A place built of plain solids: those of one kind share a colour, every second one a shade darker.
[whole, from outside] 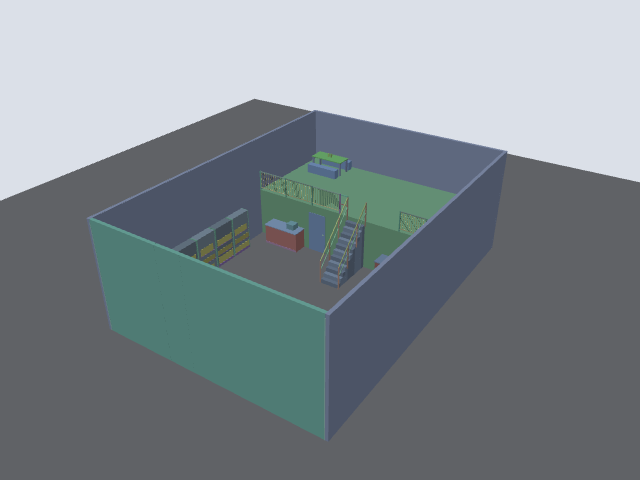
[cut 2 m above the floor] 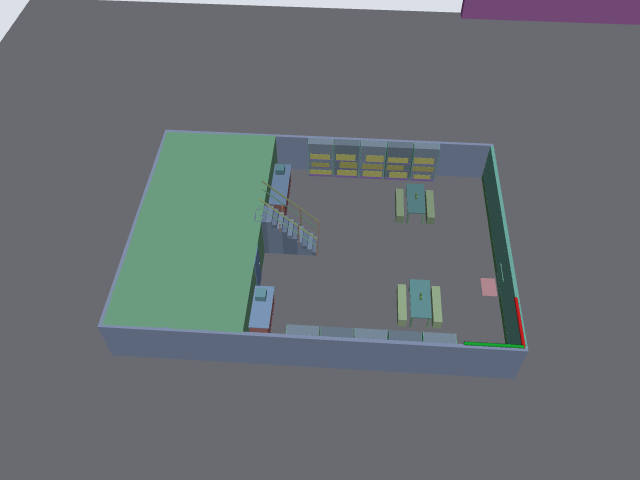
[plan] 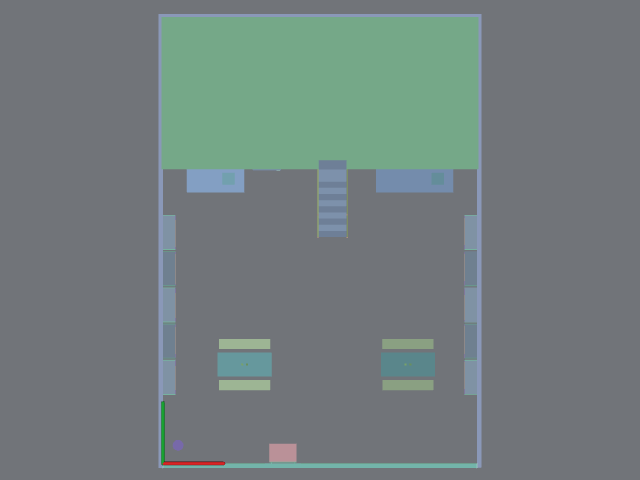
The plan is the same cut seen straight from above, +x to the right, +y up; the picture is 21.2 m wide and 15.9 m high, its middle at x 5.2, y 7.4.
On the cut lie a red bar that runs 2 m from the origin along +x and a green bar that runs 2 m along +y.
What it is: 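A pizzeria at street level behind a glazed front, one room two levels high, with a raised rear level reached by one straight flight, fitted out in the 1990s to 2020s; 10.4 x 14.7 m, 5.15 m high throughout; its front glazed onto the street; the raised level 2.45 m over the floor, over the rear 5.0 m, open to the hall behind a guard 1.0 m high along its edge; a flight of 12 risers of 0.204 m, one straight run, free in the room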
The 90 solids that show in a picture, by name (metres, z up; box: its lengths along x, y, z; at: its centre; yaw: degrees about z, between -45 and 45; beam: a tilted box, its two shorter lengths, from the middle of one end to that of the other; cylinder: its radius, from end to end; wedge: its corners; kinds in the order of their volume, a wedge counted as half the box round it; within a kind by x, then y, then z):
{
 "upper_1": {"box": [10.5, 5.05, 2.5], "at": [5.2, 12.27, 1.2]},
 "wall_1": {"box": [0.15, 15.04, 5.2], "at": [-0.07, 7.37, 2.55]},
 "wall_2": {"box": [10.7, 0.15, 5.2], "at": [5.2, 14.81, 2.55]},
 "wall_3": {"box": [0.15, 15.04, 5.2], "at": [10.47, 7.37, 2.55]},
 "street_hedge_1": {"box": [0.6, 15.85, 2.25], "at": [24.8, -8.07, 1.07]},
 "shelves_body_1": {"box": [0.4, 1.16, 2.1], "at": [0.2, 2.85, 1.0]},
 "shelves_body_2": {"box": [0.4, 1.16, 2.1], "at": [0.2, 4.05, 1.0]},
 "shelves_body_3": {"box": [0.4, 1.16, 2.1], "at": [0.2, 5.25, 1.0]},
 "shelves_body_4": {"box": [0.4, 1.16, 2.1], "at": [0.2, 6.45, 1.0]},
 "shelves_body_5": {"box": [0.4, 1.16, 2.1], "at": [0.2, 7.65, 1.0]},
 "shelves_body_6": {"box": [0.4, 1.16, 2.1], "at": [10.2, 2.85, 1.0]},
 "shelves_body_7": {"box": [0.4, 1.16, 2.1], "at": [10.2, 4.05, 1.0]},
 "shelves_body_8": {"box": [0.4, 1.16, 2.1], "at": [10.2, 5.25, 1.0]},
 "shelves_body_9": {"box": [0.4, 1.16, 2.1], "at": [10.2, 6.45, 1.0]},
 "shelves_body_10": {"box": [0.4, 1.16, 2.1], "at": [10.2, 7.65, 1.0]},
 "window_wall_1": {"box": [3.37, 0.15, 5.2], "at": [1.69, -0.07, 2.55]},
 "window_wall_2": {"box": [1.2, 0.15, 5.2], "at": [3.97, -0.07, 2.55]},
 "window_wall_3": {"box": [5.83, 0.15, 5.2], "at": [7.49, -0.07, 2.55]},
 "stair_step_1": {"box": [0.92, 0.41, 0.25], "at": [5.62, 7.7, 0.08]},
 "stair_step_2": {"box": [0.92, 0.41, 0.46], "at": [5.62, 7.9, 0.18]},
 "stair_step_3": {"box": [0.92, 0.41, 0.66], "at": [5.62, 8.11, 0.28]},
 "stair_step_4": {"box": [0.92, 0.41, 0.87], "at": [5.62, 8.31, 0.38]},
 "stair_step_5": {"box": [0.92, 0.41, 1.07], "at": [5.62, 8.52, 0.49]},
 "stair_step_6": {"box": [0.92, 0.41, 1.28], "at": [5.62, 8.72, 0.59]},
 "stair_step_7": {"box": [0.92, 0.41, 1.48], "at": [5.62, 8.92, 0.69]},
 "stair_step_8": {"box": [0.92, 0.41, 1.69], "at": [5.62, 9.13, 0.79]},
 "stair_step_9": {"box": [0.92, 0.41, 1.89], "at": [5.62, 9.33, 0.9]},
 "stair_step_10": {"box": [0.92, 0.41, 2.1], "at": [5.62, 9.54, 1.0]},
 "stair_step_11": {"box": [0.92, 0.5, 2.3], "at": [5.62, 9.79, 1.1]},
 "counter_1": {"box": [1.87, 0.7, 1.05], "at": [1.74, 9.38, 0.47]},
 "counter_2": {"box": [2.53, 0.7, 1.05], "at": [8.34, 9.38, 0.47]},
 "shelves_goods_1": {"box": [0.41, 0.98, 0.26], "at": [0.2, 5.24, 0.74]},
 "shelves_goods_2": {"box": [0.41, 0.82, 0.37], "at": [0.2, 5.24, 1.28]},
 "shelves_goods_3": {"box": [0.41, 1.01, 0.25], "at": [0.2, 6.44, 0.73]},
 "shelves_goods_4": {"box": [0.41, 1.0, 0.33], "at": [0.2, 6.44, 1.25]},
 "shelves_goods_5": {"box": [0.41, 1.02, 0.37], "at": [0.2, 6.46, 0.32]},
 "shelves_goods_6": {"box": [0.41, 0.87, 0.33], "at": [0.2, 7.62, 1.26]},
 "shelves_goods_7": {"box": [0.41, 1.06, 0.29], "at": [0.2, 7.65, 0.28]},
 "shelves_goods_8": {"box": [0.41, 1.01, 0.27], "at": [0.2, 7.67, 0.74]},
 "shelves_goods_9": {"box": [0.41, 0.79, 0.26], "at": [10.2, 2.88, 0.26]},
 "shelves_goods_10": {"box": [0.41, 0.98, 0.3], "at": [10.2, 2.88, 0.76]},
 "shelves_goods_11": {"box": [0.41, 0.92, 0.36], "at": [10.2, 2.91, 1.27]},
 "shelves_goods_12": {"box": [0.41, 0.85, 0.37], "at": [10.2, 3.99, 0.32]},
 "shelves_goods_13": {"box": [0.41, 0.93, 0.31], "at": [10.2, 4.09, 1.25]},
 "shelves_goods_14": {"box": [0.41, 0.77, 0.32], "at": [10.2, 4.17, 0.77]},
 "shelves_goods_15": {"box": [0.41, 0.82, 0.38], "at": [10.2, 5.16, 1.28]},
 "shelves_goods_16": {"box": [0.41, 0.9, 0.36], "at": [10.2, 5.21, 0.31]},
 "shelves_goods_17": {"box": [0.41, 0.99, 0.32], "at": [10.2, 5.22, 0.77]},
 "shelves_goods_18": {"box": [0.41, 0.82, 0.38], "at": [10.2, 6.35, 0.8]},
 "shelves_goods_19": {"box": [0.41, 0.94, 0.35], "at": [10.2, 6.4, 0.31]},
 "shelves_goods_20": {"box": [0.41, 0.89, 0.37], "at": [10.2, 6.49, 1.27]},
 "shelves_goods_21": {"box": [0.41, 1.04, 0.28], "at": [10.2, 7.65, 0.27]},
 "shelves_goods_22": {"box": [0.41, 0.85, 0.26], "at": [10.2, 7.66, 0.74]},
 "shelves_goods_23": {"box": [0.41, 0.92, 0.31], "at": [10.2, 7.68, 1.25]},
 "bench_1": {"box": [1.7, 0.34, 0.5], "at": [2.71, 2.6, 0.2]},
 "bench_2": {"box": [1.7, 0.34, 0.5], "at": [2.71, 3.96, 0.2]},
 "bench_3": {"box": [1.7, 0.34, 0.5], "at": [8.12, 2.6, 0.2]},
 "bench_4": {"box": [1.7, 0.34, 0.5], "at": [8.12, 3.96, 0.2]},
 "upper_bench_1": {"box": [1.7, 0.34, 0.5], "at": [1.6, 13.03, 2.65]},
 "upper_bench_2": {"box": [1.7, 0.34, 0.5], "at": [1.6, 14.38, 2.65]},
 "shelves_shelf_1": {"box": [0.41, 1.1, 0.18], "at": [0.21, 6.45, 0.04]},
 "shelves_shelf_2": {"box": [0.41, 1.1, 0.18], "at": [10.19, 2.85, 0.04]},
 "shelves_shelf_3": {"box": [0.41, 1.1, 0.18], "at": [10.19, 4.05, 0.04]},
 "shelves_shelf_4": {"box": [0.41, 1.1, 0.18], "at": [10.19, 5.25, 0.04]},
 "shelves_shelf_5": {"box": [0.41, 1.1, 0.18], "at": [10.19, 6.45, 0.04]},
 "shelves_shelf_6": {"box": [0.41, 1.1, 0.18], "at": [10.19, 7.65, 0.04]},
 "stair_guard_rail_1": {"wedge": [[5.11, 7.5, 1.1], [5.11, 7.5, 1.16], [5.11, 9.74, 3.34], [5.11, 9.74, 3.41], [5.16, 7.5, 1.1], [5.16, 7.5, 1.16], [5.16, 9.74, 3.34], [5.16, 9.74, 3.41]]},
 "stair_guard_rail_2": {"wedge": [[6.08, 7.5, 1.1], [6.08, 7.5, 1.16], [6.08, 9.74, 3.34], [6.08, 9.74, 3.41], [6.13, 7.5, 1.1], [6.13, 7.5, 1.16], [6.13, 9.74, 3.34], [6.13, 9.74, 3.41]]},
 "stallriser_1": {"box": [3.37, 0.05, 0.35], "at": [1.69, -0.02, 0.12]},
 "stallriser_2": {"box": [5.83, 0.05, 0.35], "at": [7.49, -0.02, 0.12]},
 "stair_guard_low_1": {"wedge": [[5.12, 7.5, 0.64], [5.12, 7.5, 0.68], [5.12, 9.74, 2.88], [5.12, 9.74, 2.92], [5.15, 7.5, 0.64], [5.15, 7.5, 0.68], [5.15, 9.74, 2.88], [5.15, 9.74, 2.92]]},
 "stair_guard_low_2": {"wedge": [[6.09, 7.5, 0.64], [6.09, 7.5, 0.68], [6.09, 9.74, 2.88], [6.09, 9.74, 2.92], [6.12, 7.5, 0.64], [6.12, 7.5, 0.68], [6.12, 9.74, 2.88], [6.12, 9.74, 2.92]]},
 "top_1": {"box": [1.8, 0.8, 0.05], "at": [2.71, 3.27, 0.73]},
 "top_2": {"box": [1.8, 0.8, 0.05], "at": [8.12, 3.27, 0.73]},
 "counter_top_1": {"box": [1.91, 0.78, 0.04], "at": [1.74, 9.36, 1.02]},
 "counter_top_2": {"box": [2.57, 0.78, 0.04], "at": [8.34, 9.36, 1.02]},
 "shelves_cheek_1": {"box": [0.41, 0.032, 2.1], "at": [0.21, 5.88, 1.0]},
 "shelves_cheek_2": {"box": [0.41, 0.032, 2.1], "at": [0.21, 7.08, 1.0]},
 "shelves_cheek_3": {"box": [0.41, 0.032, 2.1], "at": [10.19, 3.42, 1.0]},
 "shelves_cheek_4": {"box": [0.41, 0.032, 2.1], "at": [10.19, 4.62, 1.0]},
 "till_1": {"box": [0.42, 0.4, 0.28], "at": [2.17, 9.43, 1.18]},
 "till_2": {"box": [0.42, 0.4, 0.28], "at": [9.1, 9.43, 1.18]},
 "upper_top_1": {"box": [1.8, 0.8, 0.05], "at": [1.6, 13.71, 3.18]},
 "front_corner_1": {"box": [0.04, 0.17, 5.05], "at": [0.0, -0.07, 2.48]},
 "front_corner_2": {"box": [0.04, 0.17, 5.05], "at": [10.4, -0.07, 2.48]},
 "service_door_1": {"box": [0.95, 0.03, 2.1], "at": [3.44, 9.72, 1.0]},
 "plant_pot_1": {"cylinder": 0.18, "from": [0.5, 0.6, 0.0], "to": [0.5, 0.6, 0.38]},
 "door_mat_1": {"box": [0.9, 0.6, 0.07], "at": [3.97, 0.35, -0.02]},
 "street_door_kick_1": {"box": [1.2, 0.05, 0.35], "at": [3.97, -0.02, 0.12]},
 "counter_kick_1": {"box": [1.87, 0.012, 0.15], "at": [1.74, 9.02, 0.03]}
}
